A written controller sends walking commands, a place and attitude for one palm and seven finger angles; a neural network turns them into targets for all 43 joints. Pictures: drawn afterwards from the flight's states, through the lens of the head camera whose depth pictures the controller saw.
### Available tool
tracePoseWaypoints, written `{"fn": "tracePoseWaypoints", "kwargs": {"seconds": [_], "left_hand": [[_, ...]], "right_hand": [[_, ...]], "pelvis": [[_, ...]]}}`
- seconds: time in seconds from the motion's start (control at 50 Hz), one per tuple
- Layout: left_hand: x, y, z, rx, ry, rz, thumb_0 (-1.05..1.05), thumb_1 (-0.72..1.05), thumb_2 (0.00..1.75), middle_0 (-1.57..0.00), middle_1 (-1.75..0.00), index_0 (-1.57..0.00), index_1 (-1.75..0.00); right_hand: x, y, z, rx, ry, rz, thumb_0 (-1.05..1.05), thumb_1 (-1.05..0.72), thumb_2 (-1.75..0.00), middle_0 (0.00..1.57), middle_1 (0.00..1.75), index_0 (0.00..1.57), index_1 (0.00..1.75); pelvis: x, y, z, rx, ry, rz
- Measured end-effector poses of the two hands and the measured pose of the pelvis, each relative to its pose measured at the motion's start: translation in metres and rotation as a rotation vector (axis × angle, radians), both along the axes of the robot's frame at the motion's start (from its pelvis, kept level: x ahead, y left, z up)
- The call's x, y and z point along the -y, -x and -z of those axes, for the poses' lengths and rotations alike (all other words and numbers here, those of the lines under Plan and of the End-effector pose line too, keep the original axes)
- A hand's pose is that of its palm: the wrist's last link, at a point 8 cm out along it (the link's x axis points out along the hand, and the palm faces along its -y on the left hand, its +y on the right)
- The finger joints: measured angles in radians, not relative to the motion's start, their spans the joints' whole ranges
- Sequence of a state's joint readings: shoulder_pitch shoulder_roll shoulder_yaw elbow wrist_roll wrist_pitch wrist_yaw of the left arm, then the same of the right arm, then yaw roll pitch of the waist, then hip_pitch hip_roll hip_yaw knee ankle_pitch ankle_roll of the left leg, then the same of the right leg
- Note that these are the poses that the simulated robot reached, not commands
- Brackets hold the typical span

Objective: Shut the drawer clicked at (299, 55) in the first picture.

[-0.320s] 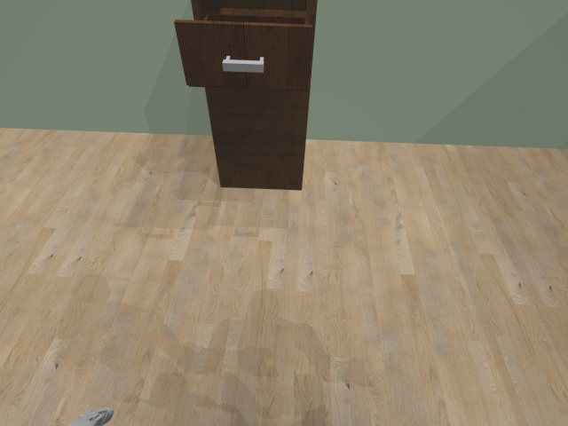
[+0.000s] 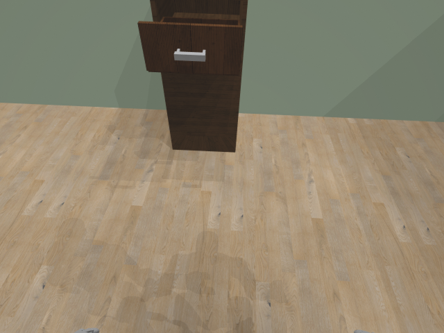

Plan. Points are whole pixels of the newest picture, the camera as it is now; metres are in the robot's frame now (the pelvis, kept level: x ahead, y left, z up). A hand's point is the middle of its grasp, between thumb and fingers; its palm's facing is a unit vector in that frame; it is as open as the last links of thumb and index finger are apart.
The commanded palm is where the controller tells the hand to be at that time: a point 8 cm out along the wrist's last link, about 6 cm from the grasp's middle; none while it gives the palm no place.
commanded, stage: stand and wait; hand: left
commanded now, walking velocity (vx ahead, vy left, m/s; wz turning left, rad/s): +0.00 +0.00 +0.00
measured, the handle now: (190, 53) +1.02 +0.18 +0.04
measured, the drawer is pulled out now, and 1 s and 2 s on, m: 0.30 0.30 0.30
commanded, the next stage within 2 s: look at it before walking up in 0.50 s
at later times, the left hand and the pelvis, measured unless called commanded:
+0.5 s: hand out of the picture +0.06 +0.24 -0.15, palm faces -0.03 -0.94 -0.34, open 7.4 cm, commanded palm none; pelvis -0.02 -0.01 +0.00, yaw +0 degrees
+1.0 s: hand out of the picture +0.06 +0.23 -0.15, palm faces -0.04 -0.94 -0.33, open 7.4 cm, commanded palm none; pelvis -0.01 -0.01 +0.01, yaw -1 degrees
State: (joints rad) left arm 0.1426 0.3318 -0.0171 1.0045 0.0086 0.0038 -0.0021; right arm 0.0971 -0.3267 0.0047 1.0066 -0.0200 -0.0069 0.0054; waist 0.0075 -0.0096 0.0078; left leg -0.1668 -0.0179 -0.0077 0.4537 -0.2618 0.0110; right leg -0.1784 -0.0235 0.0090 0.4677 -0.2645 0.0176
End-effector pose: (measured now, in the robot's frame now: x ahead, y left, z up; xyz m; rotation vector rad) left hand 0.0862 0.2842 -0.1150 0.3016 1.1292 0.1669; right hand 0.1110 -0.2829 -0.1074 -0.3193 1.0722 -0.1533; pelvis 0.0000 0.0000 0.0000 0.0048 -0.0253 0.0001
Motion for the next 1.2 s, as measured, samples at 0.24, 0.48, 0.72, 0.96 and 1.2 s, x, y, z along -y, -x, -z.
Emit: {"fn": "tracePoseWaypoints", "kwargs": {"seconds": [0.24, 0.48, 0.72, 0.96, 1.2], "left_hand": [[0.0, 0.029, 0.003, -0.075, -0.011, -0.021, 0.0, 0.91, 0.9, -0.2, -0.3, -0.2, -0.3], [0.001, 0.031, -0.001, -0.073, -0.021, -0.017, 0.0, 0.91, 0.9, -0.2, -0.3, -0.2, -0.3], [0.006, 0.028, -0.002, -0.059, -0.016, -0.008, 0.0, 0.91, 0.9, -0.2, -0.3, -0.2, -0.3], [0.007, 0.032, 0.001, -0.086, -0.01, -0.011, 0.0, 0.91, 0.9, -0.2, -0.3, -0.2, -0.3], [0.006, 0.027, 0.0, -0.093, -0.015, -0.011, 0.0, 0.91, 0.9, -0.2, -0.3, -0.2, -0.3]], "right_hand": [[0.019, 0.045, 0.006, -0.111, 0.019, 0.048, 0.01, -0.9, -0.9, 0.2, 0.3, 0.21, 0.3], [0.02, 0.066, 0.01, -0.144, 0.003, 0.067, 0.01, -0.9, -0.9, 0.2, 0.3, 0.21, 0.3], [0.019, 0.066, 0.01, -0.135, -0.005, 0.068, 0.01, -0.9, -0.9, 0.2, 0.3, 0.21, 0.3], [0.023, 0.065, 0.008, -0.148, 0.005, 0.072, 0.01, -0.9, -0.9, 0.2, 0.3, 0.21, 0.3], [0.022, 0.056, 0.007, -0.142, 0.005, 0.07, 0.01, -0.9, -0.9, 0.2, 0.3, 0.21, 0.3]], "pelvis": [[0.007, 0.008, -0.003, 0.006, 0.002, 0.001], [0.01, 0.015, -0.004, 0.01, 0.0, 0.005], [0.012, 0.018, -0.005, 0.007, 0.0, 0.009], [0.013, 0.015, -0.005, 0.001, 0.001, 0.011], [0.012, 0.009, -0.006, -0.003, 0.001, 0.014]]}}
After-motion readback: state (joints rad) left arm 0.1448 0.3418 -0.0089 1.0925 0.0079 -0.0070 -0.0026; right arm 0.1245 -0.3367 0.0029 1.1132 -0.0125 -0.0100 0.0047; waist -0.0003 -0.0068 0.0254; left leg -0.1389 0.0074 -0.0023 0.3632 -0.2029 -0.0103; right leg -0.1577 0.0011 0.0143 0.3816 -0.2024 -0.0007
